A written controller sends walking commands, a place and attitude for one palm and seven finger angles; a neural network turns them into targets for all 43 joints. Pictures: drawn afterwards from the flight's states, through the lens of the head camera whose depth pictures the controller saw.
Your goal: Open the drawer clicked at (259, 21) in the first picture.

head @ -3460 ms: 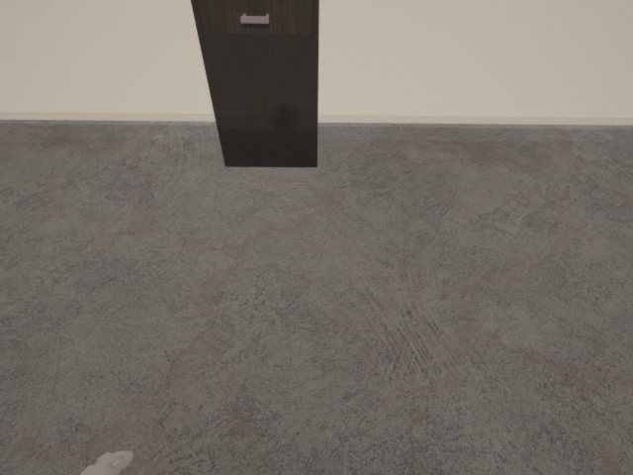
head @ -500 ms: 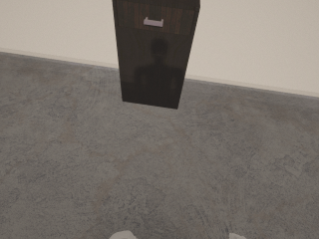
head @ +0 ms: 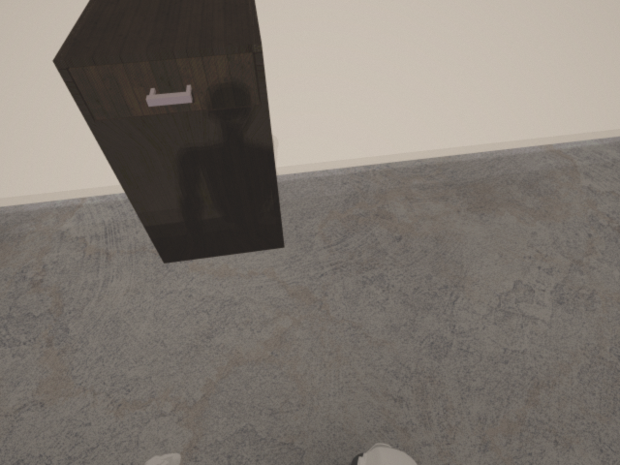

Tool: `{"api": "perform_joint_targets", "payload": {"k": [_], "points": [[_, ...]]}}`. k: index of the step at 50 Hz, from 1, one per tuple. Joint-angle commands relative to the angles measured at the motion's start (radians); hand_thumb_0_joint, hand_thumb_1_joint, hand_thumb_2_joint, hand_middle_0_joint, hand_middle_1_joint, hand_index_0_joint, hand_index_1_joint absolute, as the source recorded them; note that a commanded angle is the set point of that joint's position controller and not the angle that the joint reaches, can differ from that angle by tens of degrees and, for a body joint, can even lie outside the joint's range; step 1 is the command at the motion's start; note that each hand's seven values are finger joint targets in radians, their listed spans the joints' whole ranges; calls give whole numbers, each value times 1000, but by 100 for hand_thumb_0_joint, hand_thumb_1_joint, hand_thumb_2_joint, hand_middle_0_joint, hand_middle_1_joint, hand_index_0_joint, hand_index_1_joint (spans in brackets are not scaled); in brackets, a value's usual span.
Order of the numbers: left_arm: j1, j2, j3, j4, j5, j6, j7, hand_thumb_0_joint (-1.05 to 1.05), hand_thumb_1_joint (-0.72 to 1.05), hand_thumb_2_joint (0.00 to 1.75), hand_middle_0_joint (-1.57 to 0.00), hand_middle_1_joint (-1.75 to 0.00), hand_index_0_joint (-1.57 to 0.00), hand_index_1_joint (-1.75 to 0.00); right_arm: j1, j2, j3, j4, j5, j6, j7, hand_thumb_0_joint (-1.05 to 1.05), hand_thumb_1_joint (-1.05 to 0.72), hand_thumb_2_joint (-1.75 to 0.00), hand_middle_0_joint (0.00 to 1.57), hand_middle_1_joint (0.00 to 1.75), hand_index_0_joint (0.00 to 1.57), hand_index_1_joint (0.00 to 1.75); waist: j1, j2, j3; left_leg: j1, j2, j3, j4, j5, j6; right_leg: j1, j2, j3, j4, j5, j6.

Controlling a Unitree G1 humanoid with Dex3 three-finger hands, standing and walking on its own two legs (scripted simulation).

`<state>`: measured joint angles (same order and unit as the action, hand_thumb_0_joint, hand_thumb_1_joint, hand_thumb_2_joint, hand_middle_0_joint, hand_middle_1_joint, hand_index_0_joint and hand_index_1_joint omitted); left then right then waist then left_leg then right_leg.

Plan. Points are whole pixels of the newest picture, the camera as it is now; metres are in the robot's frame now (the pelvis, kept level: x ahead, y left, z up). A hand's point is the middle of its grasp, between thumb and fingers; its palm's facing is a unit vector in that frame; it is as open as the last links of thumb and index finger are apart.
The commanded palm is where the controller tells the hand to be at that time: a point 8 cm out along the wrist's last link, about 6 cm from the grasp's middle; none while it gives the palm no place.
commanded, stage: walk to a spot facing it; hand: left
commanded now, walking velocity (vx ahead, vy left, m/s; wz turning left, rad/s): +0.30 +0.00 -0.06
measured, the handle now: (170, 94) +0.94 +0.36 -0.03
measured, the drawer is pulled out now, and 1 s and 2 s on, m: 0.00 0.00 0.00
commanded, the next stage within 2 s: turn to face it in 0.12 s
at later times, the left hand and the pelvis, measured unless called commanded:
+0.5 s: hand out of the picture +0.13 +0.17 -0.18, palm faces +0.17 -0.98 -0.11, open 7.4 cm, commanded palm none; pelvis +0.17 +0.02 +0.00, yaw +5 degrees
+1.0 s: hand (205, 319) +0.38 +0.20 -0.15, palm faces +0.05 -0.98 -0.19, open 7.4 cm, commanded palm none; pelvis +0.31 +0.02 +0.01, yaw +4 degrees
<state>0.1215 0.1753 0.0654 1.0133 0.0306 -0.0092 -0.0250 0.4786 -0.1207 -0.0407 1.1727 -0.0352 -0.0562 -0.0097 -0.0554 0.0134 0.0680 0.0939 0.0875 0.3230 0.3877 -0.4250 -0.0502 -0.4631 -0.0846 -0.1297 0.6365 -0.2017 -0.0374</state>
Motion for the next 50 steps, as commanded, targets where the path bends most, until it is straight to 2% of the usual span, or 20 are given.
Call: {"api": "perform_joint_targets", "payload": {"k": [1,2,3,5,7,9,14,19,21,23,24,25,26,27,29,32,38,43,47,50], "points": [[411,222,57,66,9,-54,21,0,90,90,-20,-30,-20,-30,15,-110,-19,-73,29,-25,2,0,-90,-90,20,30,20,30,204,-232,-249,-486,64,-34,663,276,54,680,-216,343,-173,99,-132],[444,279,61,74,-17,-51,30,0,90,90,-20,-30,-20,-30,-4,-102,-11,-106,34,-17,2,0,-90,-90,20,30,20,30,178,-291,-287,-634,-34,-157,903,-139,38,713,-366,628,-313,232,-215],[362,263,61,58,-23,-44,37,0,90,90,-20,-30,-20,-30,-52,-109,-20,-107,34,-9,-3,0,-90,-90,20,30,20,30,164,-170,-215,-668,17,-261,979,-99,56,626,-368,559,-342,129,-234],[215,172,31,21,-20,-50,39,0,90,90,-20,-30,-20,-30,-116,-80,-20,-111,24,0,0,0,-90,-90,20,30,20,30,107,-86,-66,-664,83,-302,946,40,51,344,-308,410,-385,50,-163],[141,102,8,16,-13,-59,42,0,90,90,-20,-30,-20,-30,-64,-47,-17,-85,14,24,0,0,-90,-90,20,30,20,30,42,-72,-16,-585,96,-304,862,107,42,190,-250,245,-425,64,-113],[149,80,-3,26,-9,-67,42,0,90,90,-20,-30,-20,-30,-24,-36,-15,-73,11,41,5,0,-90,-90,20,30,20,30,15,-91,-24,-558,80,-284,774,145,27,154,-208,131,-431,121,-84],[176,73,-13,41,-9,-70,44,0,90,90,-20,-30,-20,-30,-112,-24,-7,-106,16,47,10,0,-90,-90,20,30,20,30,22,-131,-15,-551,59,-248,511,191,4,203,-181,55,-405,335,-97],[251,112,-5,75,-5,-63,42,0,90,90,-20,-30,-20,-30,-249,-56,-7,-154,17,28,26,0,-90,-90,20,30,20,30,80,-150,2,-522,29,-215,315,173,24,297,-226,92,-393,181,-96],[255,119,1,79,-4,-56,43,0,90,90,-20,-30,-20,-30,-258,-70,-10,-163,15,23,28,0,-90,-90,20,30,20,30,74,-125,20,-468,20,-205,248,163,36,288,-235,98,-375,95,-89],[243,113,3,80,-7,-46,42,0,90,90,-20,-30,-20,-30,-171,-96,-15,-139,12,14,25,0,-90,-90,20,30,20,30,29,-35,3,-276,-2,-185,129,202,46,199,-194,55,-264,-2,-55],[249,83,-2,69,-10,-41,39,0,90,90,-20,-30,-20,-30,-74,-152,-27,-113,7,7,18,0,-90,-90,20,30,20,30,-7,112,-37,-145,65,-299,46,216,79,121,-109,-17,-75,-53,-11],[249,27,-10,44,-20,-43,32,0,90,90,-20,-30,-20,-30,24,-245,-49,-97,-2,3,8,0,-90,-90,20,30,20,30,-32,346,-83,-30,270,-579,-78,241,172,-36,11,-101,196,-265,40],[187,40,-15,8,-9,-45,33,0,90,90,-20,-30,-20,-30,62,-258,-46,-86,5,13,-1,0,-90,-90,20,30,20,30,-42,307,-61,-34,341,-679,-148,242,244,-135,36,-21,394,-405,36],[155,55,-11,14,-4,-39,36,0,90,90,-20,-30,-20,-30,35,-230,-41,-86,7,12,-13,0,-90,-90,20,30,20,30,-38,291,-45,-67,321,-657,-157,233,235,-165,-8,42,499,-364,29],[152,46,-3,37,-3,-40,24,0,90,90,-20,-30,-20,-30,-68,-157,-18,-117,14,-3,-20,0,-90,-90,20,30,20,30,6,125,-10,-156,263,-530,-165,320,205,-155,-51,87,539,-208,32],[206,10,-5,66,1,-23,20,0,90,90,-20,-30,-20,-30,-100,-126,-15,-125,19,-22,-23,0,-90,-90,20,30,20,30,49,34,-22,-203,201,-402,-194,417,178,-94,-57,84,510,-77,58],[154,21,0,43,0,-1,21,0,90,90,-20,-30,-20,-30,-39,-123,-14,-87,22,-26,-26,0,-90,-90,20,30,20,30,52,64,5,-140,193,-367,-224,443,201,-168,-62,84,424,-5,84],[23,22,-3,-8,-3,-1,15,0,90,90,-20,-30,-20,-30,26,-115,-17,-52,16,-21,-25,0,-90,-90,20,30,20,30,22,74,71,-123,204,-368,-237,388,228,-190,-66,63,255,-9,84],[-54,11,-8,-42,-7,-10,15,0,90,90,-20,-30,-20,-30,68,-115,-20,-27,8,-14,-22,0,-90,-90,20,30,20,30,-3,85,90,-119,214,-352,-199,436,227,-136,-44,33,109,-46,65],[-49,8,-6,-48,-7,-19,14,0,90,90,-20,-30,-20,-30,54,-124,-22,-26,3,-9,-22,0,-90,-90,20,30,20,30,5,103,82,-144,207,-330,-144,463,210,-33,-10,7,11,-55,46]]}}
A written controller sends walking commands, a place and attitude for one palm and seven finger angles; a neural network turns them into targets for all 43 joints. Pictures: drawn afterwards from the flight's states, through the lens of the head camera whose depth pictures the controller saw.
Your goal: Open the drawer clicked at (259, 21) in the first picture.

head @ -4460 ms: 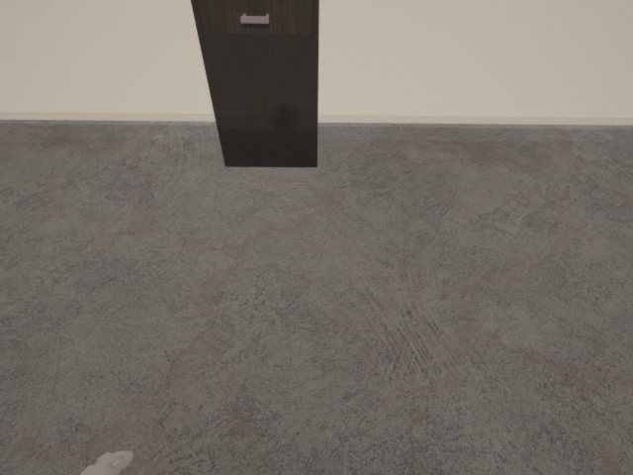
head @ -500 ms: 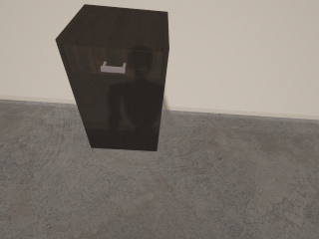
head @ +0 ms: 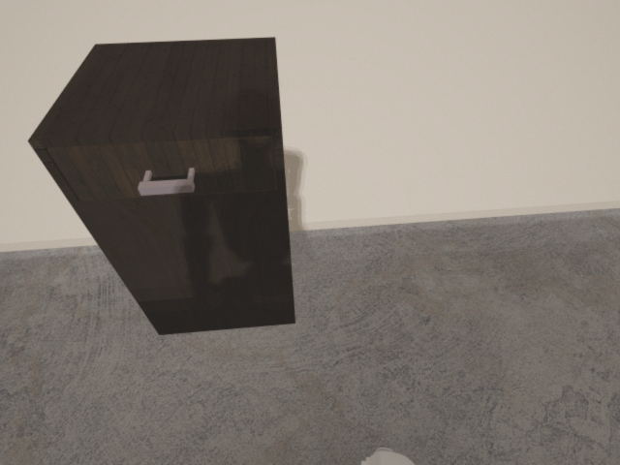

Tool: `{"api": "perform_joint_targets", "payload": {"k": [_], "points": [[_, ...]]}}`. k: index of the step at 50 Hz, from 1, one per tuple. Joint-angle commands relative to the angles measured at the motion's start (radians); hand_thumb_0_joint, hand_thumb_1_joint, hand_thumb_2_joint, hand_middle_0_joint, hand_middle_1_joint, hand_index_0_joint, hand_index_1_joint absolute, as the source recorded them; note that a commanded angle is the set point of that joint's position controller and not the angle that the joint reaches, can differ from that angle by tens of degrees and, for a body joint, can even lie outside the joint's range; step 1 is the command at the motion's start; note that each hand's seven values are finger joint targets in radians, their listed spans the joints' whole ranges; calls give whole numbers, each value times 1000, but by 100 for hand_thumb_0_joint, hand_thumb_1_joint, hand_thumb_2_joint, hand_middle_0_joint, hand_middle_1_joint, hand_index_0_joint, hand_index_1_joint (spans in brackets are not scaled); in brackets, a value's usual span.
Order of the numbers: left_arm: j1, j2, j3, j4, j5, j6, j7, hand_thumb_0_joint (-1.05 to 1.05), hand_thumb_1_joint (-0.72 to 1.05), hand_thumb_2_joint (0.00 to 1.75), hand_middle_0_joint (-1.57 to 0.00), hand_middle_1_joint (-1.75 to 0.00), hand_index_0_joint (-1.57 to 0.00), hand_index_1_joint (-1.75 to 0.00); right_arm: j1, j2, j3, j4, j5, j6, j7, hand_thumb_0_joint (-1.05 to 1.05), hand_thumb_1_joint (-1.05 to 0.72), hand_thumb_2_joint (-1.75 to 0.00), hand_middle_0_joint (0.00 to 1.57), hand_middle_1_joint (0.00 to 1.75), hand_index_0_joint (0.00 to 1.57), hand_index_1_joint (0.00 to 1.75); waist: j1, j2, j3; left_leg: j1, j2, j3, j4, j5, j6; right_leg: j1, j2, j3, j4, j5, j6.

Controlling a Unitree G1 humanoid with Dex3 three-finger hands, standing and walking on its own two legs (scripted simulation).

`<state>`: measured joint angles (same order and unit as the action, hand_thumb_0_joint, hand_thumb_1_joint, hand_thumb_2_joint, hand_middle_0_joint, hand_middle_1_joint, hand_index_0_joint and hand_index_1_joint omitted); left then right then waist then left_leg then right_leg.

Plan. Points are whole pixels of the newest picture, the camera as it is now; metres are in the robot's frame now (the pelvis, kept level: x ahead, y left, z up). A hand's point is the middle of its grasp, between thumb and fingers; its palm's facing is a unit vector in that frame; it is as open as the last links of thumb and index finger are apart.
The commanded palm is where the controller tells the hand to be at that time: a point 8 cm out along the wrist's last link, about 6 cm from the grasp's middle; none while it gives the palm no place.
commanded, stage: take the last steps up to it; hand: left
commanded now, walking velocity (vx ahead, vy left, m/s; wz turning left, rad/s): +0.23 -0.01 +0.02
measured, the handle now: (168, 180) +0.66 +0.30 -0.04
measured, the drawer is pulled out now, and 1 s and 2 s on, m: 0.00 0.00 0.00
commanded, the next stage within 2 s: come to a stop and stand still in 0.28 s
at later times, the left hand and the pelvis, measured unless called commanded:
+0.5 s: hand out of the picture +0.10 +0.11 -0.16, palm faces +0.13 -0.97 -0.20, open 7.3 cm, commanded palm none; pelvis +0.12 -0.05 +0.00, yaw +2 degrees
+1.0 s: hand out of the picture +0.13 +0.14 -0.17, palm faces +0.04 -0.95 -0.29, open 7.4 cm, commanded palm none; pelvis +0.10 -0.06 -0.01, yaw +0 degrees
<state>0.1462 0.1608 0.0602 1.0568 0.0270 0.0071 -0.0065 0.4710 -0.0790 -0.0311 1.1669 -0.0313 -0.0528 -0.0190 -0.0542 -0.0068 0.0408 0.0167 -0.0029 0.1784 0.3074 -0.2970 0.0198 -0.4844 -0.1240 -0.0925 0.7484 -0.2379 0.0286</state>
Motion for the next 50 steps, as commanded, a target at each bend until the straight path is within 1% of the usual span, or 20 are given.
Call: {"api": "perform_joint_targets", "payload": {"k": [1,3,4,5,6,7,9,12,19,26,28,30,33,40,43,46,47,48,49,50], "points": [[-44,27,1,-84,-2,-41,-4,0,90,90,-20,-30,-20,-30,56,-167,-31,-20,0,-11,-13,0,-90,-90,20,30,20,30,19,112,91,-79,284,-170,-16,365,126,59,49,-44,-150,-3,-29],[169,77,16,-19,2,-57,0,0,90,90,-20,-30,-20,-30,27,-164,-30,-24,11,-11,-9,0,-90,-90,20,30,20,30,117,17,-29,-169,215,-99,230,386,73,377,67,-37,-264,91,-49],[301,157,35,17,9,-71,10,0,90,90,-20,-30,-20,-30,30,-127,-26,-42,22,-16,0,0,-90,-90,20,30,20,30,164,-137,-127,-358,138,-37,475,187,30,608,-118,169,-303,105,-107],[386,253,50,34,-3,-72,15,0,90,90,-20,-30,-20,-30,44,-95,-15,-75,26,-12,3,0,-90,-90,20,30,20,30,156,-311,-183,-539,17,-39,766,-284,-7,694,-335,482,-426,211,-200],[364,239,44,27,-15,-69,20,0,90,90,-20,-30,-20,-30,-5,-124,-21,-86,21,0,0,0,-90,-90,20,30,20,30,158,-191,-149,-571,50,-149,901,-290,3,608,-344,481,-472,189,-233],[263,184,36,12,-15,-68,26,0,90,90,-20,-30,-20,-30,-24,-110,-31,-81,21,7,3,0,-90,-90,20,30,20,30,118,-181,-83,-556,93,-170,944,-191,5,475,-305,417,-505,80,-200],[150,99,7,-18,-16,-72,27,0,90,90,-20,-30,-20,-30,-57,-85,-26,-70,13,19,6,0,-90,-90,20,30,20,30,67,-69,35,-533,139,-181,917,-44,-10,271,-239,268,-549,67,-162],[154,34,-4,-16,-7,-86,31,0,90,90,-20,-30,-20,-30,-12,-56,-28,-55,7,43,11,0,-90,-90,20,30,20,30,26,-56,34,-473,141,-158,821,32,-36,199,-177,115,-572,174,-142],[200,83,-9,2,-7,-86,23,0,90,90,-20,-30,-20,-30,-156,-97,-22,-111,8,51,21,0,-90,-90,20,30,20,30,53,-84,0,-505,131,-132,561,46,-64,323,-166,94,-570,246,-169],[211,109,-18,40,-9,-45,41,0,90,90,-20,-30,-20,-30,-246,-121,3,-122,26,57,-1,0,-90,-90,20,30,20,30,67,-120,-19,-278,73,-119,240,64,-60,328,-131,56,-408,578,-150],[205,92,-23,41,-14,-30,46,0,90,90,-20,-30,-20,-30,-206,-148,-1,-110,29,52,-7,0,-90,-90,20,30,20,30,46,-46,-28,-143,115,-149,112,359,-39,255,-73,29,-337,420,-89],[254,51,-31,33,-14,-18,56,0,90,90,-20,-30,-20,-30,-207,-204,-10,-114,24,47,-18,0,-90,-90,20,30,20,30,67,48,-44,-98,222,-195,135,650,14,236,-11,15,-319,205,-44],[245,57,-27,34,-12,2,53,0,90,90,-20,-30,-20,-30,-236,-204,-13,-121,25,56,-27,0,-90,-90,20,30,20,30,65,133,8,-181,242,-233,67,553,46,244,25,2,-292,47,-28],[239,62,-7,-17,-1,32,32,0,90,90,-20,-30,-20,-30,-248,-249,-44,-148,16,58,-45,0,-90,-90,20,30,20,30,53,184,-85,-164,361,-330,-25,475,172,135,59,58,73,-267,-30],[237,43,-3,-23,-2,31,27,0,90,90,-20,-30,-20,-30,-288,-247,-46,-161,7,61,-36,0,-90,-90,20,30,20,30,66,158,-96,-194,342,-305,-14,358,164,147,55,75,52,-248,-30],[283,45,-5,-7,-3,16,27,0,90,90,-20,-30,-20,-30,-299,-241,-42,-154,11,66,-24,0,-90,-90,20,30,20,30,95,93,-109,-267,255,-236,75,245,87,315,71,49,-270,-19,-22],[268,79,-6,-4,4,6,31,0,90,90,-20,-30,-20,-30,-280,-206,-39,-149,18,66,-18,0,-90,-90,20,30,20,30,85,-30,-75,-314,173,-189,145,153,32,333,36,115,-397,53,-26],[231,135,-4,-14,5,-1,36,0,90,90,-20,-30,-20,-30,-270,-152,-28,-158,26,71,-12,0,-90,-90,20,30,20,30,63,-202,-38,-363,90,-114,212,7,-20,301,-95,255,-467,69,-68],[177,164,-7,-32,-2,-4,38,0,90,90,-20,-30,-20,-30,-278,-137,-18,-163,22,75,-3,0,-90,-90,20,30,20,30,57,-239,-10,-339,62,-113,248,-74,-35,215,-165,290,-515,33,-124],[141,159,-9,-40,-4,-8,40,0,90,90,-20,-30,-20,-30,-288,-144,-18,-155,18,81,0,0,-90,-90,20,30,20,30,58,-220,3,-305,76,-138,298,-95,-34,154,-155,281,-538,-36,-150]]}}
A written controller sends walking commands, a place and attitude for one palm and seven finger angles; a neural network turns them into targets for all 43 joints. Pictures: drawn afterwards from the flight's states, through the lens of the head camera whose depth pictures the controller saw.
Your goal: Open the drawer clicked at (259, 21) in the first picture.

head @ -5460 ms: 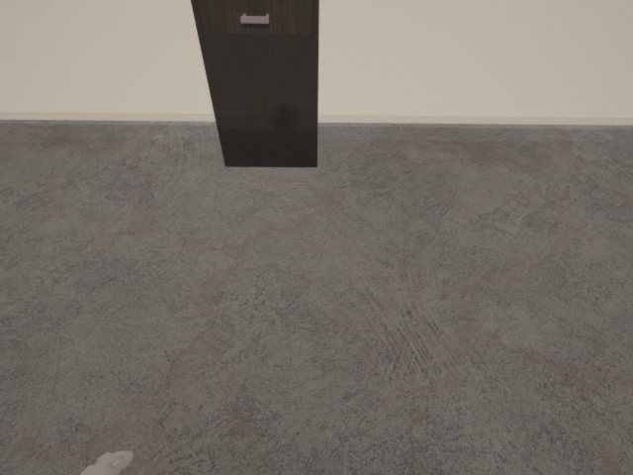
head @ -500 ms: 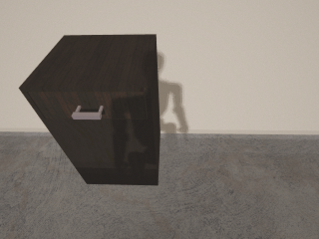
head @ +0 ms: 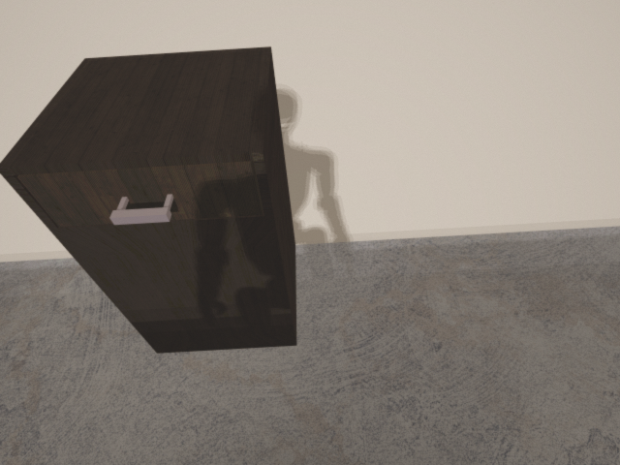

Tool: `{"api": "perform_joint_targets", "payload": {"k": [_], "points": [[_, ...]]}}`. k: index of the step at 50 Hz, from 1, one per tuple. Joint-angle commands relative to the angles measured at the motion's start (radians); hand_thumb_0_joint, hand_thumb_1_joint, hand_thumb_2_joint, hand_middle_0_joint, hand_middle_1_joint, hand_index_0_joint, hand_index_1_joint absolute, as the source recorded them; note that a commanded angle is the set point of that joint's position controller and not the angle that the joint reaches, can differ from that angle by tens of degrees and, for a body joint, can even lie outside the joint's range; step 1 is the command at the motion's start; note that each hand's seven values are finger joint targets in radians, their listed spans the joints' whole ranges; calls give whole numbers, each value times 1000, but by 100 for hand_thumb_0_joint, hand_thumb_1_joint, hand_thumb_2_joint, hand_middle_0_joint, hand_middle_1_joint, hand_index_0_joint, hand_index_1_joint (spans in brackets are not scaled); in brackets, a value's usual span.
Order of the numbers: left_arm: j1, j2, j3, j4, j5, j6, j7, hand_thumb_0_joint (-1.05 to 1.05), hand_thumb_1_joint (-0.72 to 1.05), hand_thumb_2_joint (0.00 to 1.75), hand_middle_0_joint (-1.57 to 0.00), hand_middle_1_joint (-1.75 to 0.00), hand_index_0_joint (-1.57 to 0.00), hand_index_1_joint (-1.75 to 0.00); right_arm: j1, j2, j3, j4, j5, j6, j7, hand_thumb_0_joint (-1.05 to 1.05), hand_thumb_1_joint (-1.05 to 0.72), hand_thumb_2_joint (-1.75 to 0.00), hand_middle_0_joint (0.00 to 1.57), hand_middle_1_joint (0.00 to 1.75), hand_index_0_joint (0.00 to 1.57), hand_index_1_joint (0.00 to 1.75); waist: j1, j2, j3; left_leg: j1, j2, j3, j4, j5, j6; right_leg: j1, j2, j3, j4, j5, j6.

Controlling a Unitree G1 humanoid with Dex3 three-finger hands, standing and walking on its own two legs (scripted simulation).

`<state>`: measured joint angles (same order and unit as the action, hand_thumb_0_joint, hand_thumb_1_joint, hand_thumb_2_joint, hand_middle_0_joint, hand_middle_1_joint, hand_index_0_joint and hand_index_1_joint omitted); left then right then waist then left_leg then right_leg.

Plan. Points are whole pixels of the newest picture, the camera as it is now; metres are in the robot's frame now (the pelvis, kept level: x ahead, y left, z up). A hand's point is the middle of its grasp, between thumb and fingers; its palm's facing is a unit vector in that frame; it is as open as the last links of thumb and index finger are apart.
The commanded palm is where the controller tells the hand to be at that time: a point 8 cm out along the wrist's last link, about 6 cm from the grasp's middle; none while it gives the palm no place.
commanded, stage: come to a stop and stand still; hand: left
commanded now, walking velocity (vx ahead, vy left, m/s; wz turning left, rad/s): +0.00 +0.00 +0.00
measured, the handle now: (144, 208) +0.55 +0.37 -0.03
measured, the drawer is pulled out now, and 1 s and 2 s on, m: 0.00 0.00 0.00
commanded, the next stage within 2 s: look again from close up in 0.46 s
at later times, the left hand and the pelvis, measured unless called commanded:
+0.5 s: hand out of the picture -0.02 +0.14 -0.16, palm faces +0.08 -0.98 -0.19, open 7.3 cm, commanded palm none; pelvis -0.01 -0.03 +0.01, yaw +1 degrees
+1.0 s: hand out of the picture +0.00 +0.23 -0.17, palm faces +0.03 -0.98 -0.20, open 7.4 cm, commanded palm none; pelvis -0.01 +0.05 +0.01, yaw +0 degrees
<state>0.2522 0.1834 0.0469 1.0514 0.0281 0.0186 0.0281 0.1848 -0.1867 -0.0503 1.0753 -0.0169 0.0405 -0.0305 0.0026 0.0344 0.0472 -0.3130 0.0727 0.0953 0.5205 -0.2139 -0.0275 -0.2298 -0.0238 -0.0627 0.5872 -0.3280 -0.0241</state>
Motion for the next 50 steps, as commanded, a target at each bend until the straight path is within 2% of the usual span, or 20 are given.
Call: {"api": "perform_joint_targets", "payload": {"k": [1,4,6,9,10,12,19,27,28,29,30,31,32,34,35,37,38,39,44,50], "points": [[7,125,2,-37,-5,-20,8,0,90,90,-20,-30,-20,-30,4,-39,2,-51,1,-8,13,0,-90,-90,20,30,20,30,-5,-261,32,22,6,-69,113,-168,16,-123,-235,238,-382,36,-100],[-13,106,-7,-22,-16,-26,8,0,90,90,-20,-30,-20,-30,99,-20,18,8,1,-17,9,0,-90,-90,20,30,20,30,-32,-136,38,75,13,-79,39,-22,20,-86,-179,162,-324,111,-81],[5,95,-12,-8,-23,-29,7,0,90,90,-20,-30,-20,-30,129,-29,26,29,2,-28,5,0,-90,-90,20,30,20,30,-26,-82,42,118,27,-97,-62,90,20,-71,-136,120,-289,120,-48],[31,73,-16,3,-23,-26,9,0,90,90,-20,-30,-20,-30,137,-43,34,39,1,-32,-2,0,-90,-90,20,30,20,30,-5,-75,96,99,46,-112,-123,69,17,-61,-101,126,-328,35,-19],[39,77,-12,8,-24,-31,8,0,90,90,-20,-30,-20,-30,149,-42,36,44,-1,-34,-6,0,-90,-90,20,30,20,30,-4,-76,80,113,41,-105,-114,93,15,-42,-98,132,-328,91,-15],[36,92,-6,21,-27,-26,10,0,90,90,-20,-30,-20,-30,155,-34,36,58,1,-32,-5,0,-90,-90,20,30,20,30,2,7,50,109,36,-94,-117,79,5,8,-105,120,-325,93,-11],[38,81,-5,25,-22,-24,10,0,90,90,-20,-30,-20,-30,204,-18,33,66,-2,-26,-6,0,-90,-90,20,30,20,30,-11,-79,65,115,26,-76,-99,17,9,-35,-116,149,-401,-77,-12],[88,46,-11,51,-23,-29,9,0,90,90,-20,-30,-20,-30,227,-1,37,71,1,-37,-10,0,-90,-90,20,30,20,30,-10,-30,82,113,32,-88,-134,33,12,-38,-94,125,-368,-33,-23],[208,74,-12,72,-5,-72,50,0,90,90,-20,-30,-20,-30,90,-26,33,3,2,-62,-1,0,-90,-90,20,30,20,30,57,-169,89,-88,-15,-15,147,-133,-23,80,-183,256,-309,811,117],[193,102,-11,39,-2,-86,47,0,90,90,-20,-30,-20,-30,185,8,31,-36,5,-48,-1,0,-90,-90,20,30,20,30,-26,-75,-37,-57,-10,-119,237,-141,17,143,-254,232,-242,939,84],[161,87,-14,30,-8,-87,40,0,90,90,-20,-30,-20,-30,187,19,28,-29,10,-45,2,0,-90,-90,20,30,20,30,-27,-2,-68,-33,2,-103,255,-140,27,122,-233,173,-231,853,10],[143,94,-16,23,-6,-86,35,0,90,90,-20,-30,-20,-30,186,40,33,-28,17,-47,8,0,-90,-90,20,30,20,30,-32,-26,-110,-16,-4,-76,232,-149,21,133,-214,151,-237,733,-77],[100,98,-10,-1,-4,-83,31,0,90,90,-20,-30,-20,-30,205,35,34,-46,14,-49,12,0,-90,-90,20,30,20,30,-40,-16,-134,15,-15,-64,171,-145,20,131,-208,132,-229,597,-110],[86,79,-16,-12,-4,-68,29,0,90,90,-20,-30,-20,-30,228,28,34,-43,11,-57,9,0,-90,-90,20,30,20,30,-44,-123,-99,102,-34,-48,20,-77,20,28,-165,113,-221,286,-97],[86,55,-21,-9,-7,-60,27,0,90,90,-20,-30,-20,-30,243,18,33,-40,8,-61,8,0,-90,-90,20,30,20,30,-46,-111,-54,131,-26,-69,-42,-41,25,-35,-132,107,-207,138,-75],[105,7,-30,-7,-13,-42,23,0,90,90,-20,-30,-20,-30,251,-30,31,-44,-2,-73,4,0,-90,-90,20,30,20,30,-20,45,41,40,77,-194,-133,26,71,-72,-48,64,-153,-1,-25],[131,-10,-31,-5,-13,-41,23,0,90,90,-20,-30,-20,-30,234,-49,32,-50,-6,-72,0,0,-90,-90,20,30,20,30,-2,34,60,-13,105,-214,-160,6,92,-43,-32,55,-151,15,-19],[123,-3,-35,2,-8,-33,22,0,90,90,-20,-30,-20,-30,216,-47,35,-44,-4,-74,0,0,-90,-90,20,30,20,30,0,116,85,-55,92,-248,-226,-56,94,-9,-26,28,-116,11,-13],[142,8,-41,12,-3,-27,9,0,90,90,-20,-30,-20,-30,192,-63,39,-56,0,-75,-5,0,-90,-90,20,30,20,30,16,31,110,-59,76,-255,-294,-169,102,-11,-33,31,-116,54,-9],[130,20,-42,13,-7,-30,7,0,90,90,-20,-30,-20,-30,205,-69,44,-38,1,-82,-7,0,-90,-90,20,30,20,30,9,-23,28,49,66,-230,-267,-27,98,2,-55,45,-136,100,-4]]}}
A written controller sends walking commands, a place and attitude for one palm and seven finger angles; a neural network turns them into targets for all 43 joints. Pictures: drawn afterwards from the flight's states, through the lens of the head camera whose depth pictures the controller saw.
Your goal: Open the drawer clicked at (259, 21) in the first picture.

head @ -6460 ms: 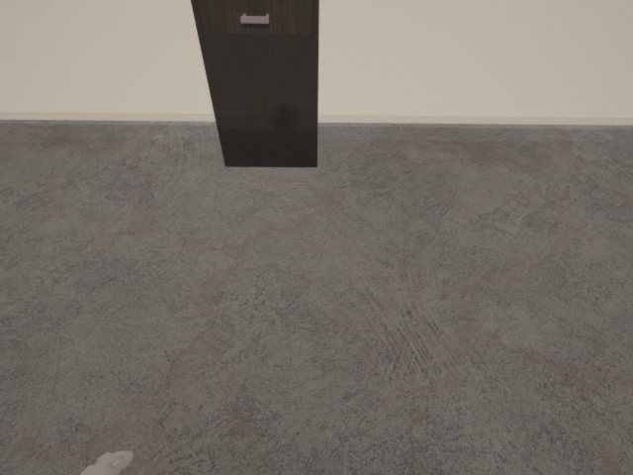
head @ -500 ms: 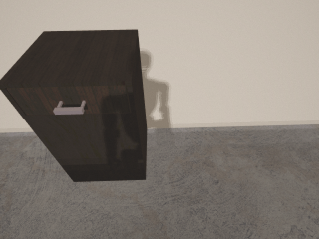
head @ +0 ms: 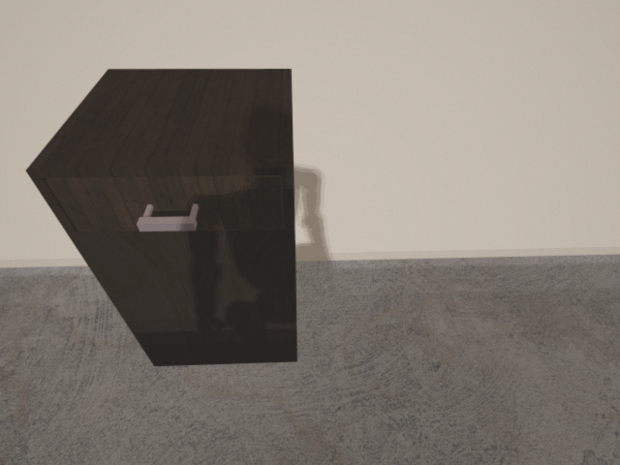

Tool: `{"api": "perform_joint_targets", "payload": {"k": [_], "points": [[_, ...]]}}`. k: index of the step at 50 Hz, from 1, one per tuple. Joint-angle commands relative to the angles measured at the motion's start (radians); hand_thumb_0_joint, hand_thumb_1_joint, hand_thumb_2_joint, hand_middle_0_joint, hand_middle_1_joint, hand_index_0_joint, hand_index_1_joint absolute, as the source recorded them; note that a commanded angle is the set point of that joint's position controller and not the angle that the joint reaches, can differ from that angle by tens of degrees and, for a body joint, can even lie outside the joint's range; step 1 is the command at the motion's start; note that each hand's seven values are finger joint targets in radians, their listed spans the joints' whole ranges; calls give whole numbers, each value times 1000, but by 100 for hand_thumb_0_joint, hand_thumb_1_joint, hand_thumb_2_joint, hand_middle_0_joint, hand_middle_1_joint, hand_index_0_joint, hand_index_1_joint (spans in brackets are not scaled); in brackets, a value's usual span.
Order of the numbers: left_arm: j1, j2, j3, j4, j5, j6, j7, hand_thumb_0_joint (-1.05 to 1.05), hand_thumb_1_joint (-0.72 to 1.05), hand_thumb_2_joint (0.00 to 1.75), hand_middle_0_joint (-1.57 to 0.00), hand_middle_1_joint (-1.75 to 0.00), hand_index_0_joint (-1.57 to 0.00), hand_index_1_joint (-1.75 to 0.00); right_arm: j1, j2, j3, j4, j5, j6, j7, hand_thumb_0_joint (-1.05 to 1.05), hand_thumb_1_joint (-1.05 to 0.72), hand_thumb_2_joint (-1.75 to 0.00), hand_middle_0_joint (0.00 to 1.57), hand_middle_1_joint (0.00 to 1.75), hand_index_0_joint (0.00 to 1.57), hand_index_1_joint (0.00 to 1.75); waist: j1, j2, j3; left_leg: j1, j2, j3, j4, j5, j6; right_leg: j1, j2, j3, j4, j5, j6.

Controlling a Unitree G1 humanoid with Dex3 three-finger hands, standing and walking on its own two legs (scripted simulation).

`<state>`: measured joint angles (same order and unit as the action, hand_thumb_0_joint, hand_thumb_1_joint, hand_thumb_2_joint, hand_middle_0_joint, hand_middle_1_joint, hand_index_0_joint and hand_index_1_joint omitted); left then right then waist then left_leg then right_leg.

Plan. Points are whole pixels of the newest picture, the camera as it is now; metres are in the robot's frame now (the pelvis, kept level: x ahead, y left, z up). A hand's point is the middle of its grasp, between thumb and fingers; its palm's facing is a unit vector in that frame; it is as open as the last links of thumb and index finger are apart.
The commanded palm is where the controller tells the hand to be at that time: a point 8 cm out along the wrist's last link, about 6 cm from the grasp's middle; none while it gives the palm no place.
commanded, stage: look again from close up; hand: left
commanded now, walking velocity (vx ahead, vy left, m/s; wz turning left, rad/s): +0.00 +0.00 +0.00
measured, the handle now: (169, 216) +0.56 +0.32 -0.04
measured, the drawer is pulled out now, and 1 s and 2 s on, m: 0.00 0.00 0.00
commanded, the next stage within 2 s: shuffle to correct the standing spot in 0.08 s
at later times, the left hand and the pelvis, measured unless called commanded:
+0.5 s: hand out of the picture +0.00 +0.16 -0.19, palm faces +0.17 -0.97 -0.18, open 7.4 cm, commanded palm none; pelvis +0.04 +0.00 -0.01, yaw +5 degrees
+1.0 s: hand out of the picture +0.13 +0.22 -0.17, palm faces +0.10 -0.96 -0.25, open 7.3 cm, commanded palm none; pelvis +0.09 +0.04 -0.01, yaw +4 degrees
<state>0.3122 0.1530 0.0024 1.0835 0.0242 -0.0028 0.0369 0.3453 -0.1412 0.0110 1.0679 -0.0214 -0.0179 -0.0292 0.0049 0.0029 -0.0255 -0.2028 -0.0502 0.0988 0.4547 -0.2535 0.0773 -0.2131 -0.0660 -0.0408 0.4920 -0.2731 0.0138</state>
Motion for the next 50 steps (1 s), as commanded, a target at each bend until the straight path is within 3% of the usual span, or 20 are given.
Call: {"api": "perform_joint_targets", "payload": {"k": [1,9,15,17,18,20,22,23,25,27,28,29,30,31,32,33,37,45,47,50], "points": [[71,52,2,-19,-5,-10,-2,0,90,90,-20,-30,-20,-30,45,-115,-16,-26,6,-25,-9,0,-90,-90,20,30,20,30,7,17,88,-46,183,-221,-187,58,-8,-8,-17,27,-48,61,-42],[76,55,0,1,-9,-11,1,0,90,90,-20,-30,-20,-30,53,-99,-9,13,9,-25,-9,0,-90,-90,20,30,20,30,2,9,78,-11,164,-176,-138,197,-11,20,-31,27,-60,108,-36],[81,77,26,-18,5,-6,-8,0,90,90,-20,-30,-20,-30,21,-131,-22,-9,5,1,3,0,-90,-90,20,30,20,30,12,55,132,-124,160,-216,-135,-132,23,-7,-33,-12,20,-84,-54],[101,91,37,-22,7,-9,-9,0,90,90,-20,-30,-20,-30,2,-129,-26,-33,4,7,8,0,-90,-90,20,30,20,30,23,5,150,-200,136,-201,-77,-170,24,23,-61,24,0,-132,-68],[122,104,46,-22,8,-12,-7,0,90,90,-20,-30,-20,-30,-13,-123,-26,-45,4,8,11,0,-90,-90,20,30,20,30,35,-54,152,-259,101,-165,-3,-159,12,63,-103,82,-36,-147,-88],[184,172,73,-17,4,-21,2,0,90,90,-20,-30,-20,-30,-44,-89,-28,-78,2,7,16,0,-90,-90,20,30,20,30,54,-247,115,-389,22,-33,258,-152,-38,185,-307,311,-158,-42,-171],[237,180,83,-13,10,-33,14,0,90,90,-20,-30,-20,-30,-126,-100,-35,-118,0,8,21,0,-90,-90,20,30,20,30,90,-234,130,-503,62,-78,507,-303,-48,221,-424,402,-211,202,-257],[222,168,87,-20,14,-38,18,0,90,90,-20,-30,-20,-30,-152,-96,-37,-131,1,5,27,0,-90,-90,20,30,20,30,85,-171,152,-524,96,-119,544,-294,-46,210,-423,366,-202,284,-257],[129,178,87,-46,21,-44,15,0,90,90,-20,-30,-20,-30,-151,-78,-38,-138,11,5,42,0,-90,-90,20,30,20,30,40,-149,130,-422,124,-131,403,-280,-47,152,-369,205,-132,390,-205],[59,180,86,-67,20,-38,7,0,90,90,-20,-30,-20,-30,-74,-56,-33,-110,14,4,48,0,-90,-90,20,30,20,30,-12,-149,92,-154,61,-25,189,-103,-57,2,-266,52,-76,329,-129],[33,190,88,-71,13,-31,3,0,90,90,-20,-30,-20,-30,-2,-67,-34,-84,10,3,46,0,-90,-90,20,30,20,30,-46,-124,71,5,22,31,105,22,-62,-89,-214,-1,-13,249,-97],[26,177,83,-81,9,-20,-2,0,90,90,-20,-30,-20,-30,87,-118,-42,-59,4,1,40,0,-90,-90,20,30,20,30,-80,-21,36,136,34,7,61,77,-63,-161,-154,-54,148,182,-69],[41,129,76,-100,-2,-10,-8,0,90,90,-20,-30,-20,-30,150,-216,-65,-51,-10,-4,31,0,-90,-90,20,30,20,30,-92,258,-15,224,235,-289,-6,182,24,-319,-30,-129,405,-119,-15],[22,89,65,-123,-4,-6,-8,0,90,90,-20,-30,-20,-30,194,-283,-80,-52,-6,4,22,0,-90,-90,20,30,20,30,-103,390,-53,200,391,-501,-144,250,134,-401,41,-76,639,-436,-16],[14,93,63,-142,-1,-1,-9,0,90,90,-20,-30,-20,-30,136,-277,-81,-79,0,15,19,0,-90,-90,20,30,20,30,-81,246,-8,113,414,-479,-170,97,183,-403,-8,-10,712,-394,-39],[-20,76,57,-135,3,-5,-8,0,90,90,-20,-30,-20,-30,50,-227,-67,-106,-5,5,18,0,-90,-90,20,30,20,30,-62,143,44,6,392,-433,-186,41,174,-383,-32,-3,715,-338,-46],[98,24,35,-56,-1,6,-12,0,90,90,-20,-30,-20,-30,-110,-148,-32,-135,-5,-19,3,0,-90,-90,20,30,20,30,28,67,57,-136,312,-242,-162,409,126,-192,-38,12,542,-124,-8],[48,66,36,-101,0,13,-6,0,90,90,-20,-30,-20,-30,-69,-170,-57,-99,-2,3,-11,0,-90,-90,20,30,20,30,6,40,-6,-2,323,-208,-57,558,103,-59,20,0,120,-27,-12],[59,96,42,-110,5,1,-4,0,90,90,-20,-30,-20,-30,-77,-151,-57,-99,4,6,-7,0,-90,-90,20,30,20,30,14,-18,-4,-47,254,-180,8,427,35,6,1,60,-16,186,-25],[32,161,46,-128,3,-17,2,0,90,90,-20,-30,-20,-30,-50,-76,-46,-101,11,22,1,0,-90,-90,20,30,20,30,-15,-196,-39,-119,69,-44,154,-58,-65,49,-214,245,-51,674,-145]]}}
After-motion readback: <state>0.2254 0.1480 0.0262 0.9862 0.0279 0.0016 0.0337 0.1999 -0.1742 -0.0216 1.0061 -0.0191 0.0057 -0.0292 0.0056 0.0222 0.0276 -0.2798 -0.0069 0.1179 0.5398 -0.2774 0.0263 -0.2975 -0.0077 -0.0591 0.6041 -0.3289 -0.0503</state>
